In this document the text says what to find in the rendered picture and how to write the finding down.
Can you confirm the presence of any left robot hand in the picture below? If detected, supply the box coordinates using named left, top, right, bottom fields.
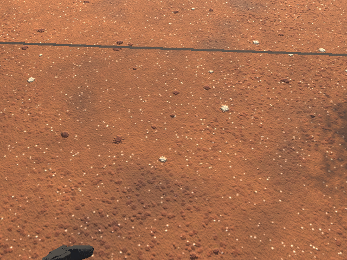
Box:
left=42, top=245, right=94, bottom=260

